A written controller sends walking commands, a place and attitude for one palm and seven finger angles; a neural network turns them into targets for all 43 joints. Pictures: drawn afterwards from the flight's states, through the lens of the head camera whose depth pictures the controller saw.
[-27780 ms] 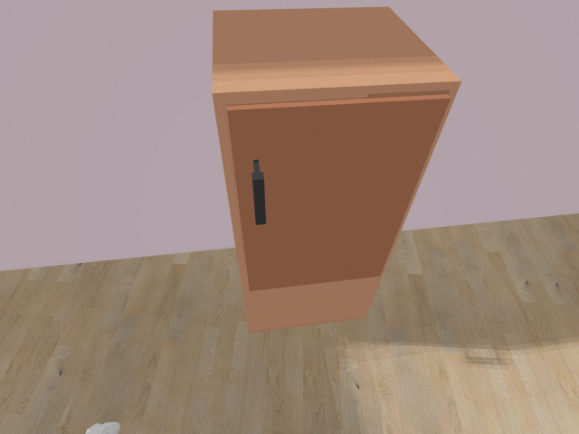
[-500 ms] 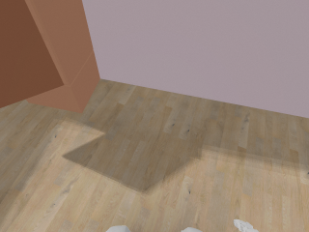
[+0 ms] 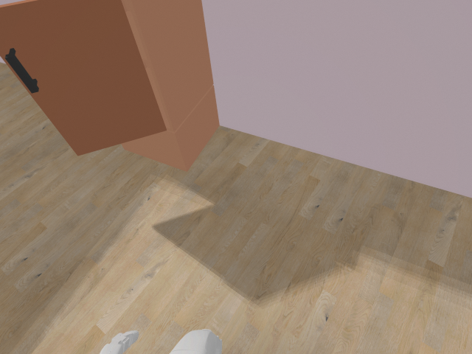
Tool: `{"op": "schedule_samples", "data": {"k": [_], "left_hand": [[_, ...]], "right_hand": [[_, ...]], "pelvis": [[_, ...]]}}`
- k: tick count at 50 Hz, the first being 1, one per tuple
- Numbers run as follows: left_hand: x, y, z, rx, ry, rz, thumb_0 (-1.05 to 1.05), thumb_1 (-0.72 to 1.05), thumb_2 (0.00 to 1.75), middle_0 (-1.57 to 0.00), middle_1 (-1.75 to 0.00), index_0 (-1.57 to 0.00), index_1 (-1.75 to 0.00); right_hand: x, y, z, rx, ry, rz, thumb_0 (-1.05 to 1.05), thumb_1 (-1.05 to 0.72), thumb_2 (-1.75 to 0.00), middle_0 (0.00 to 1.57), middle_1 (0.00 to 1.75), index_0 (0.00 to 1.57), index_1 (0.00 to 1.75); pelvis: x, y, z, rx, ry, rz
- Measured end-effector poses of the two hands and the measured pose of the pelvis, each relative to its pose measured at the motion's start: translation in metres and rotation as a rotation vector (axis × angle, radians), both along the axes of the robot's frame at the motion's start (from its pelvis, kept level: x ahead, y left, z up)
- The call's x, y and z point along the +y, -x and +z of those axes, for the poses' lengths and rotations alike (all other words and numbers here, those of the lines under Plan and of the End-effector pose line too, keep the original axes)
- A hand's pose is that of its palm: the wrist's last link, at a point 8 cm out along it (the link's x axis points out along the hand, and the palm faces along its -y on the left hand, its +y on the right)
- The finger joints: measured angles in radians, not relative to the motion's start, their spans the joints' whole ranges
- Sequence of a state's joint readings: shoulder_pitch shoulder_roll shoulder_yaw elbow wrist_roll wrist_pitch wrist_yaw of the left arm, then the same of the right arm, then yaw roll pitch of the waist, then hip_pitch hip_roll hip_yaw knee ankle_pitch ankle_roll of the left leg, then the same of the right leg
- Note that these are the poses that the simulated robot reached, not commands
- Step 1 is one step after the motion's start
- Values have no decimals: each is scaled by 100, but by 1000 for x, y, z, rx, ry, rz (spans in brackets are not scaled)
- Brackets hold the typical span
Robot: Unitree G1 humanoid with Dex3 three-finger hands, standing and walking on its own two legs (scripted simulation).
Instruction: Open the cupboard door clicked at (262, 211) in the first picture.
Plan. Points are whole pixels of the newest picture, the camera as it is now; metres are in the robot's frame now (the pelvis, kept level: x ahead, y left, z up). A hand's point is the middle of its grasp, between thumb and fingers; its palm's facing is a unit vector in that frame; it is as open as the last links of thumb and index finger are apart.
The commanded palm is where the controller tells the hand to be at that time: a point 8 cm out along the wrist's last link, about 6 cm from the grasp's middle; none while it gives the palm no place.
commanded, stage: turn to face it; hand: left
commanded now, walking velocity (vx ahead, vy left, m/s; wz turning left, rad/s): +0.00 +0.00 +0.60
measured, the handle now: (23, 70) +0.89 +0.69 -0.01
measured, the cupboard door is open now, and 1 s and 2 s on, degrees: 45 45 45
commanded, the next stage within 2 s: take the last steps up to it in 0.60 s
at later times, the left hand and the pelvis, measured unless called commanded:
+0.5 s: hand out of the picture +0.00 +0.27 -0.18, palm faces +0.31 -0.92 -0.23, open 7.4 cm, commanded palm none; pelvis +0.00 +0.04 +0.00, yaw +15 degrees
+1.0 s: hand out of the picture -0.02 +0.19 -0.15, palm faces +0.43 -0.87 -0.24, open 7.3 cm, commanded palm none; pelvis +0.03 +0.01 +0.01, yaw +23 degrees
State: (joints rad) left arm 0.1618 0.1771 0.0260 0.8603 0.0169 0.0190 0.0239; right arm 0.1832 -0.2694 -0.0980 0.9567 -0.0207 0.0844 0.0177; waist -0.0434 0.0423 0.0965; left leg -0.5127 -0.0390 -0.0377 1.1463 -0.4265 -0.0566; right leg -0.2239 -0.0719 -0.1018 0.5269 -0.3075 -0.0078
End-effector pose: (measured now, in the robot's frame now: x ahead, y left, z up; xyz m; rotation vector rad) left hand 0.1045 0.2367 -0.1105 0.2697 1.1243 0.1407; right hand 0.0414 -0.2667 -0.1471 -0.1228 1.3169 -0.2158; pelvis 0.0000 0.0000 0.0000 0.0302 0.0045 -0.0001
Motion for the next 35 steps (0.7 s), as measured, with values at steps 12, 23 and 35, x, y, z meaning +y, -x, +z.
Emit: {"op": "schedule_samples", "data": {"k": [12, 23, 35], "left_hand": [[24, 98, -27, 122, 58, 254, 0, 91, 90, -20, -30, -20, -30], [71, 132, -40, 177, 75, 387, 1, 91, 90, -20, -30, -20, -30], [50, 97, -23, 70, 79, 372, 1, 91, 90, -20, -30, -20, -30]], "right_hand": [[35, -96, 17, -69, 40, 260, 1, -91, -90, 19, 30, 19, 30], [100, -136, 35, -180, 73, 421, 0, -91, -90, 20, 30, 20, 30], [88, -85, 18, -50, 13, 388, 1, -90, -90, 20, 30, 20, 30]], "pelvis": [[14, -5, -4, -3, 10, 172], [43, -2, -3, -4, 51, 260], [29, -4, 3, -3, 47, 308]]}}
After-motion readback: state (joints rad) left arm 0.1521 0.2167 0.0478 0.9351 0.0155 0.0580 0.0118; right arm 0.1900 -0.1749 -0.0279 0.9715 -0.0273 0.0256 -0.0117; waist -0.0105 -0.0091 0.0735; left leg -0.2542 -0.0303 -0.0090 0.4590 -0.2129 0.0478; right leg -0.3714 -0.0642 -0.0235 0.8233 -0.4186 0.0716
